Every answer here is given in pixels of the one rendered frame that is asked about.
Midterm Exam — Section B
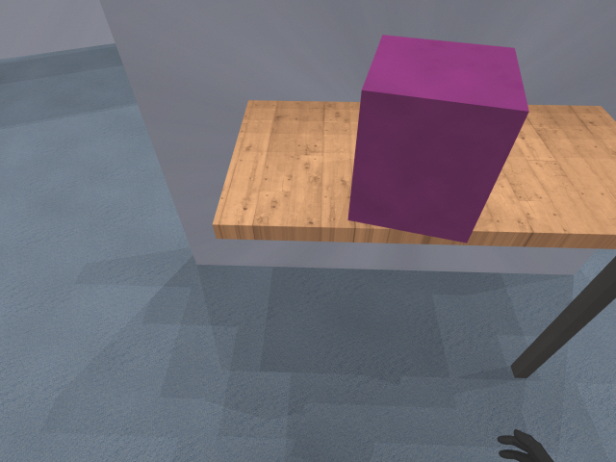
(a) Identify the table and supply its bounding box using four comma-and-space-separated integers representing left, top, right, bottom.
213, 100, 616, 378

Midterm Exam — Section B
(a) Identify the robot right hand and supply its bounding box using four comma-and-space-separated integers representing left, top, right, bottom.
498, 429, 554, 462

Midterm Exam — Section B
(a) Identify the carton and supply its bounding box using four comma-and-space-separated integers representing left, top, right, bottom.
348, 35, 529, 243

